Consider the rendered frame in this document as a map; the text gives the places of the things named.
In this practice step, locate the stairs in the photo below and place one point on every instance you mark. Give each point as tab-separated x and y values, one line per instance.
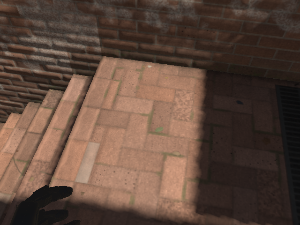
32	142

